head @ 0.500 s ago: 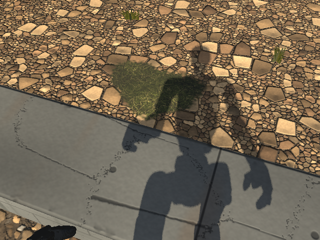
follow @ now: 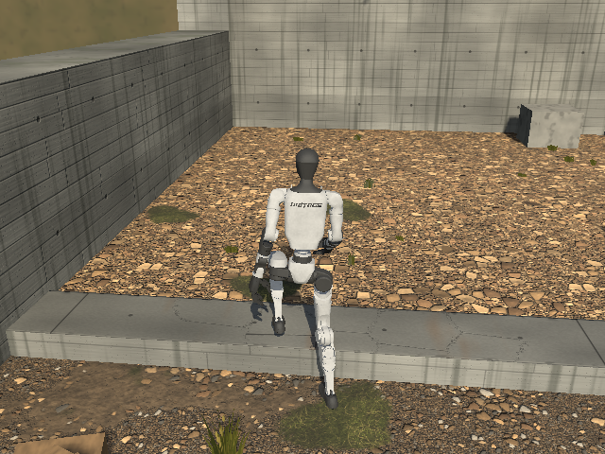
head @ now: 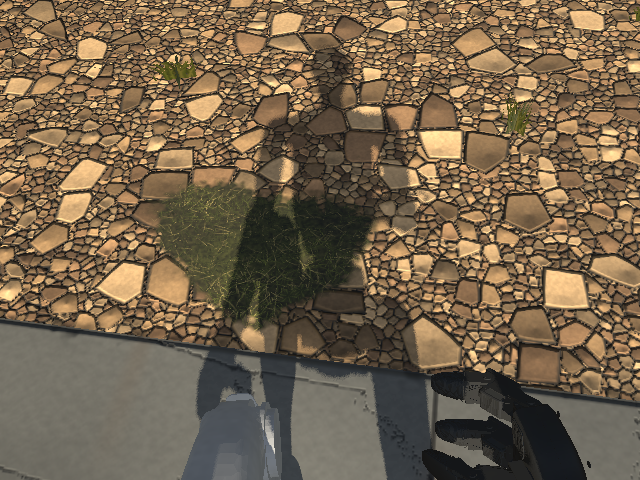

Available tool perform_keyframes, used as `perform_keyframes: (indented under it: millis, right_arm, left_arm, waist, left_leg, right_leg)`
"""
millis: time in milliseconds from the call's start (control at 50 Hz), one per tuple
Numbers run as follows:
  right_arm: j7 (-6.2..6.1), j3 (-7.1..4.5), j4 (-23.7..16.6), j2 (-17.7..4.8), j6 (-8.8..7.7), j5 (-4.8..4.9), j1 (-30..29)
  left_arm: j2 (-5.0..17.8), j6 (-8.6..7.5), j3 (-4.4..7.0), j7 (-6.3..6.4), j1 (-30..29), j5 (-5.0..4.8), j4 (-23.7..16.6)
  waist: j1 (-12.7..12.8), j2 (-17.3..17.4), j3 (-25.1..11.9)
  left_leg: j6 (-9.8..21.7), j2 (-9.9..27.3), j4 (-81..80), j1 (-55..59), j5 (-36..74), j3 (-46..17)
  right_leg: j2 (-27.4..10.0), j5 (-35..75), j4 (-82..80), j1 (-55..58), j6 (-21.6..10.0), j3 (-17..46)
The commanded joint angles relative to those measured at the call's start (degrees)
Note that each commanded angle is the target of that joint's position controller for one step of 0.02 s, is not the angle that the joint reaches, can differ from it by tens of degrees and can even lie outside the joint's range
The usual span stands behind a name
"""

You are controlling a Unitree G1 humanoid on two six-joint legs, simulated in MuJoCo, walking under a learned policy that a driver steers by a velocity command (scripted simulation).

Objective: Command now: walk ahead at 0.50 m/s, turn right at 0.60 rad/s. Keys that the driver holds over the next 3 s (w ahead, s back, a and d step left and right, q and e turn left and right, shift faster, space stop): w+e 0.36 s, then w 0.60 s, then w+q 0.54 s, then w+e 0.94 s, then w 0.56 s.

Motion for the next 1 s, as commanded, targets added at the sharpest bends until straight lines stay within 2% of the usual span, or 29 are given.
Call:
perform_keyframes:
  millis: [20,40,60,80,100,120,140,160,180,220,260,300,320,360,460,540,560,620,660,680,700,720,740,760,780,820,880,940,1000]
  right_arm:
    - [-2.26,-7.47,-6.2,-14.6,-1.34,1.45,10.8]
    - [-2.94,-9.63,-5.1,-19.7,-0.13,2.31,18.6]
    - [-2.53,-11.16,-1.7,-24.9,0.52,1.8,28.0]
    - [-1.82,-10.44,3.9,-28.5,0.5,-1.04,29.1]
    - [-2.12,-9.15,0.7,-21.6,0.72,-1.12,24.9]
    - [-2.3,-8.96,3.4,-18.0,1.32,1.49,21.4]
    - [-2.05,-8.08,8.0,-12.8,1.84,2.77,19.0]
    - [-2.12,-7.54,11.6,-9.4,1.72,1.36,14.0]
    - [-1.81,-6.61,13.3,-5.9,0.9,0.13,11.7]
    - [-1.19,-6.29,17.9,-3.1,0.04,0.19,12.8]
    - [-0.24,-6.71,21.0,-3.8,-0.37,0.44,16.5]
    - [-1.18,-8.0,21.0,-8.0,-0.17,0.4,15.7]
    - [-1.97,-8.16,20.1,-9.3,-0.54,0.3,14.9]
    - [-3.13,-8.63,20.1,-12.1,-0.88,-0.15,15.6]
    - [-4.31,-10.14,21.9,-15.9,-0.2,0.84,22.9]
    - [-3.45,-10.89,22.6,-17.1,0.79,2.24,23.9]
    - [-3.01,-11.18,23.1,-17.5,1.12,2.7,24.2]
    - [-2.34,-11.87,24.6,-20.3,1.75,3.56,22.9]
    - [-2.39,-11.82,24.9,-20.6,2.33,3.75,19.6]
    - [-2.71,-11.42,24.4,-19.3,2.03,3.54,19.9]
    - [-2.31,-9.05,21.3,-12.1,1.04,2.04,23.1]
    - [-1.95,-8.65,21.1,-12.2,-0.75,3.31,22.6]
    - [-1.51,-10.19,18.6,-16.8,-1.64,5.54,15.1]
    - [-1.62,-10.24,17.8,-16.8,-2.02,5.76,12.6]
    - [-1.77,-10.23,18.3,-16.1,-2.01,4.23,12.0]
    - [-1.33,-10.47,19.2,-15.3,-1.0,3.71,14.9]
    - [-0.98,-10.1,18.0,-13.3,0.49,3.09,11.8]
    - [-0.36,-10.17,16.3,-13.8,0.09,2.59,5.3]
    - [1.14,-9.1,15.8,-12.0,-0.79,2.4,0.3]
  left_arm:
    - [20.3,-2.91,4.84,-0.49,-7.5,0.03,-4.3]
    - [23.8,-2.94,6.15,-0.63,-7.7,0.14,-2.6]
    - [20.0,-3.9,5.9,-0.28,-9.4,1.28,-3.5]
    - [4.9,-5.11,3.21,-1.7,-6.0,1.95,-7.5]
    - [4.8,-6.95,3.16,-4.75,3.9,3.15,-3.0]
    - [3.9,-5.61,3.56,-5.92,-4.7,1.27,-5.1]
    - [2.5,-3.81,2.81,-5.46,-10.8,0.54,-7.5]
    - [3.6,-2.94,2.53,-5.34,-14.2,1.31,-10.2]
    - [4.4,-1.68,2.31,-5.4,-14.3,1.23,-11.4]
    - [2.5,-1.27,1.64,-5.04,-11.8,0.28,-11.7]
    - [1.0,-2.03,0.73,-4.83,-13.4,0.95,-12.9]
    - [3.6,-1.86,0.99,-4.26,-17.6,1.7,-14.9]
    - [6.1,-2.03,1.92,-4.17,-18.5,2.3,-15.2]
    - [7.5,-1.91,2.65,-3.97,-20.3,1.71,-15.8]
    - [4.7,-2.26,2.15,-5.65,-30.0,0.85,-17.7]
    - [4.0,-2.98,2.38,-6.75,-34.4,0.13,-18.0]
    - [4.1,-3.14,2.45,-6.99,-35.3,0.52,-17.9]
    - [6.4,-3.78,3.74,-7.21,-31.3,1.53,-17.1]
    - [10.6,-3.98,6.47,-6.85,-15.8,1.64,-12.3]
    - [14.1,-3.98,8.0,-5.92,-8.0,1.87,-9.8]
    - [20.8,-4.48,9.29,-5.13,-3.9,2.38,-9.1]
    - [17.1,-5.44,7.95,-4.92,-5.4,1.96,-9.9]
    - [13.0,-6.18,6.56,-5.31,-8.6,1.82,-9.7]
    - [11.5,-6.55,6.1,-5.52,-11.9,1.73,-9.9]
    - [9.7,-6.83,5.62,-5.75,-13.9,1.73,-9.8]
    - [7.5,-7.55,4.91,-5.46,-15.3,2.35,-9.6]
    - [10.0,-8.3,5.33,-4.45,-14.1,1.89,-8.8]
    - [11.6,-8.89,5.58,-3.51,-11.6,2.0,-7.6]
    - [12.8,-8.45,5.88,-2.42,-11.5,1.81,-7.1]
  waist:
    - [-15.8,-15.8,-19.8]
    - [-20.9,-17.9,-21.9]
    - [-22.1,-6.9,-26.1]
    - [-12.0,38.9,-28.5]
    - [-9.0,27.7,-33.2]
    - [-8.6,16.9,-22.3]
    - [-6.5,10.3,-7.8]
    - [-3.1,5.3,-0.6]
    - [-1.0,4.6,1.8]
    - [0.7,5.0,2.3]
    - [0.1,3.7,1.9]
    - [-0.4,3.8,2.8]
    - [-0.9,5.0,0.8]
    - [-1.8,7.0,-0.5]
    - [-7.8,5.2,2.2]
    - [-9.0,5.9,6.2]
    - [-9.3,5.7,7.0]
    - [-5.6,9.1,4.3]
    - [3.2,9.9,-4.1]
    - [5.9,7.8,-9.4]
    - [3.5,-7.6,-16.2]
    - [1.5,-7.6,-22.8]
    - [2.2,-5.2,-15.6]
    - [0.6,-4.0,-10.3]
    - [-1.0,-2.5,-7.6]
    - [-3.7,-3.8,-6.4]
    - [-4.6,-0.9,-3.1]
    - [-3.2,-0.9,0.1]
    - [-1.5,-1.3,1.3]
  left_leg:
    - [3.8,-7.0,-18.5,62.8,0.7,2.1]
    - [5.0,-7.0,-29.8,63.2,-4.6,-4.0]
    - [7.9,-0.7,-39.6,72.9,-9.8,-21.4]
    - [12.3,12.5,-70.0,79.2,-8.2,-55.6]
    - [16.8,20.3,-75.3,79.8,-2.2,-72.2]
    - [16.3,20.4,-81.2,69.3,-20.5,-70.6]
    - [13.8,15.9,-78.7,57.5,-32.2,-55.9]
    - [12.0,15.3,-74.9,47.2,-31.9,-45.2]
    - [9.6,13.4,-72.2,42.1,-24.1,-34.3]
    - [7.5,10.7,-72.5,44.7,-13.2,-20.6]
    - [6.5,9.6,-73.7,49.6,-2.9,-11.4]
    - [7.6,7.7,-79.3,51.0,2.1,-3.6]
    - [8.3,7.9,-82.2,54.5,7.0,-2.0]
    - [9.3,8.7,-84.0,59.7,11.0,0.3]
    - [11.3,12.9,-87.0,71.6,12.6,2.0]
    - [11.9,14.0,-88.8,78.0,14.4,3.6]
    - [12.3,14.1,-88.6,78.8,16.5,3.9]
    - [11.7,13.9,-80.8,81.9,46.1,5.3]
    - [9.5,10.5,-63.4,80.8,57.7,7.4]
    - [7.7,8.1,-51.1,68.5,47.0,7.0]
    - [3.8,-0.3,-27.6,42.1,10.5,5.5]
    - [4.0,-5.8,-17.7,37.1,-12.4,-7.9]
    - [5.1,-3.0,-16.0,33.9,-7.7,-11.3]
    - [5.6,-0.6,-18.5,34.0,-2.4,-11.1]
    - [5.5,1.0,-21.5,35.5,1.1,-11.2]
    - [5.5,3.1,-25.7,39.6,6.0,-11.5]
    - [3.7,3.5,-33.7,37.3,7.5,-10.0]
    - [2.3,3.8,-43.9,31.6,19.4,-10.9]
    - [2.8,0.4,-59.3,38.6,34.9,-7.4]
  right_leg:
    - [-5.5,76.8,-2.2,-18.2,-7.8,0.1]
    - [-5.2,93.2,12.0,-7.4,-4.6,-0.6]
    - [-4.5,79.4,31.1,-11.1,-4.4,2.7]
    - [12.0,7.7,55.7,-27.5,-3.2,1.0]
    - [13.5,2.0,76.4,-31.1,-1.4,9.8]
    - [12.1,2.3,86.6,-39.4,-0.3,0.0]
    - [7.4,2.6,88.8,-43.1,-1.7,-6.9]
    - [4.8,5.0,93.2,-45.0,-3.6,-8.2]
    - [2.6,5.5,93.9,-42.7,-5.0,-8.2]
    - [2.6,8.0,91.8,-44.3,-7.4,-6.8]
    - [2.9,12.4,86.4,-49.3,-8.4,-6.5]
    - [2.6,13.8,70.9,-49.2,-5.7,-9.1]
    - [2.3,16.6,66.9,-48.0,-4.2,-10.6]
    - [1.3,19.3,60.9,-48.9,-1.6,-12.4]
    - [-1.5,20.9,39.8,-49.4,-1.4,-15.1]
    - [-1.8,16.2,25.8,-46.0,-1.7,-18.1]
    - [-1.0,14.6,23.2,-44.1,-2.1,-19.6]
    - [2.1,11.7,19.2,-34.0,-5.4,-21.8]
    - [5.9,14.5,12.3,-16.0,-8.9,-23.0]
    - [3.9,15.5,15.5,0.9,-10.1,-18.6]
    - [-11.9,9.0,14.4,23.0,-19.0,7.5]
    - [-18.8,1.7,3.9,22.1,-21.8,25.6]
    - [-16.2,6.3,1.1,15.2,-17.3,17.0]
    - [-14.6,13.3,1.2,7.5,-15.2,8.3]
    - [-12.1,18.8,0.8,1.6,-13.8,2.4]
    - [-9.3,22.0,-1.4,-4.2,-12.5,-3.4]
    - [-9.6,24.7,-5.0,-7.4,-13.6,-5.4]
    - [-9.1,24.1,-5.9,-7.2,-12.7,-7.9]
    - [-5.6,18.0,-5.4,-12.0,-9.8,-14.9]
